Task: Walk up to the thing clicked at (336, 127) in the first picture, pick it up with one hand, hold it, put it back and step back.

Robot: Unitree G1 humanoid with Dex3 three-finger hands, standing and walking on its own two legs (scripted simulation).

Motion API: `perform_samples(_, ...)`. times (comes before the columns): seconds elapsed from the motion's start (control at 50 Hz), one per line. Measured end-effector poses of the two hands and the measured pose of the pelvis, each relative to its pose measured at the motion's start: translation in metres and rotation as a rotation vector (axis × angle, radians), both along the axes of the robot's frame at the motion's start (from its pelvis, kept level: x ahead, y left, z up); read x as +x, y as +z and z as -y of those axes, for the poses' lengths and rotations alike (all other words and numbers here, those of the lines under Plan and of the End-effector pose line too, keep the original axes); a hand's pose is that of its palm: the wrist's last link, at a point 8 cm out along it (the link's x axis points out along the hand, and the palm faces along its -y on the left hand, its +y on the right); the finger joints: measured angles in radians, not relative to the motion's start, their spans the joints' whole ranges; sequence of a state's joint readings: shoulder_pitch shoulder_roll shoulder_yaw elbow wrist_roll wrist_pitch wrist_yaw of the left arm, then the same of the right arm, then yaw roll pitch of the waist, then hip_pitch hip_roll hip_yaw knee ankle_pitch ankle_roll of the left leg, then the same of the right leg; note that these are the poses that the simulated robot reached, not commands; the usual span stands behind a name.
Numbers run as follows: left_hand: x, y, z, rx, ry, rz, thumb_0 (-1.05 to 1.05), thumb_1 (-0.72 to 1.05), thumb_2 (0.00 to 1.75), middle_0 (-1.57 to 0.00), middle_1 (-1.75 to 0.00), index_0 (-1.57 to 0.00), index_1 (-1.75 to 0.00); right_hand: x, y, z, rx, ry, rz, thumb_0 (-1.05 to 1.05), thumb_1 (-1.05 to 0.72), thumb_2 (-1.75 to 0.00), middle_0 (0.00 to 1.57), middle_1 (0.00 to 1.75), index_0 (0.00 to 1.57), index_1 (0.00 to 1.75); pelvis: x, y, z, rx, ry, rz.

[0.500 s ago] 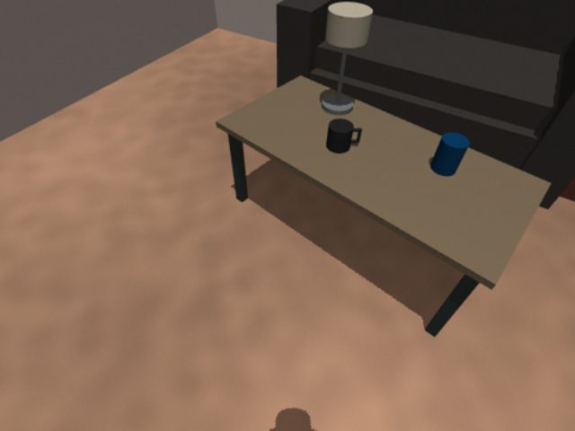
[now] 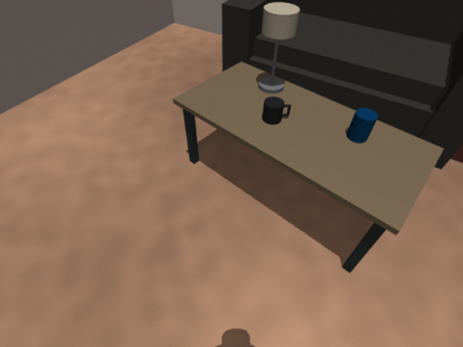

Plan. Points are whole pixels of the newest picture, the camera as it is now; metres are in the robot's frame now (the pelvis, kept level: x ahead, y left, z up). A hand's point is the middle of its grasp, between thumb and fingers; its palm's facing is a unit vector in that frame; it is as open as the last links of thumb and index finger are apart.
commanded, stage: stand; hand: left
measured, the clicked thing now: (276, 110) +1.13 -0.22 -0.29
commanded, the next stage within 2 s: walk up in 0.62 s
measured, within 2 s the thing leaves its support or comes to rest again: neither
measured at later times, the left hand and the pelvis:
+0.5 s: hand out of the picture +0.08 +0.25 -0.16, palm faces -0.03 -0.94 -0.34, open 7.4 cm; pelvis +0.00 +0.00 +0.00, yaw +0 degrees
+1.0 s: hand out of the picture +0.17 +0.23 -0.14, palm faces -0.18 -0.86 -0.47, open 7.4 cm; pelvis +0.07 -0.06 -0.03, yaw -14 degrees
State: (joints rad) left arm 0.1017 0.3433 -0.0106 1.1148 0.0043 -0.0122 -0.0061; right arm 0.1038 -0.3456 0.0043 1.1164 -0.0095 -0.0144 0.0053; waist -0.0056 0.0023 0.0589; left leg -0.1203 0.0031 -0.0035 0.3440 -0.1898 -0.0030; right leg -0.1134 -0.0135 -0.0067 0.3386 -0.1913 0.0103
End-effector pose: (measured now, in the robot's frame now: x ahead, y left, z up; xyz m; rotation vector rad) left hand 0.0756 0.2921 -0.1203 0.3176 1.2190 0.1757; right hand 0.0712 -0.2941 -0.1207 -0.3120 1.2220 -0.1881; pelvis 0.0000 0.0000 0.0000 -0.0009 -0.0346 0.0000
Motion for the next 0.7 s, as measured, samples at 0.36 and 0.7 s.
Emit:
perform_samples(0.36,-0.002,0.001,-0.001,0.005,0.009,-0.007,0.01,0.91,0.89,-0.2,-0.3,-0.2,-0.3,0.0,-0.001,0.0,0.003,0.002,-0.008,0.01,-0.9,-0.9,0.2,0.3,0.2,0.3,0.002,0.001,0.001,0.0,0.004,0.001)
perform_samples(0.7,-0.003,0.0,-0.005,0.008,-0.03,-0.033,0.01,0.91,0.89,-0.2,-0.3,-0.2,-0.3,0.006,0.001,0.012,0.011,-0.041,0.095,0.01,-0.9,-0.9,0.2,0.3,0.2,0.3,0.005,-0.006,0.002,0.021,-0.07,0.0)
